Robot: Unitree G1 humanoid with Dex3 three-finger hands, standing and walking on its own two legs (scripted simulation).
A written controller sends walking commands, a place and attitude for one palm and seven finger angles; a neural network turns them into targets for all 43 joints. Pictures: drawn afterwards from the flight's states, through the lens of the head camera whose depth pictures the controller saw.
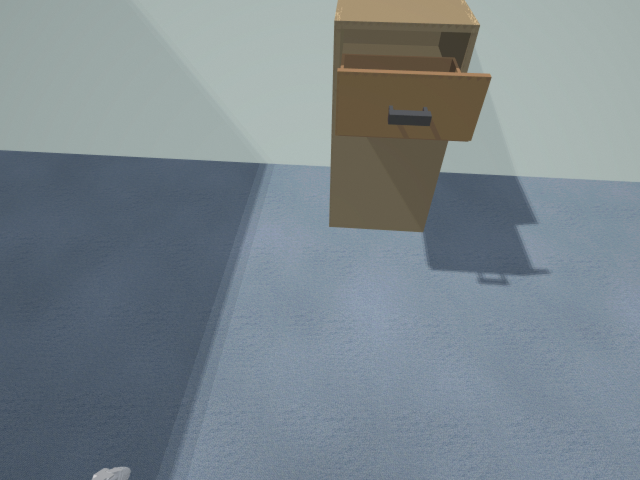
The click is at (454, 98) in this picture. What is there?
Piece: drawer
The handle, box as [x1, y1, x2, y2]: [388, 105, 431, 125]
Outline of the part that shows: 389,105 388,123 429,125 431,115 430,111 428,111 426,107 423,107 422,111 393,110 392,106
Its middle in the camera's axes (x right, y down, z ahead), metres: +0.23 -0.32 +1.00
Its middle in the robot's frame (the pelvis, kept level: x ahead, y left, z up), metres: +0.98 -0.18 -0.02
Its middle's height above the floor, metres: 0.75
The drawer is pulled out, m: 0.30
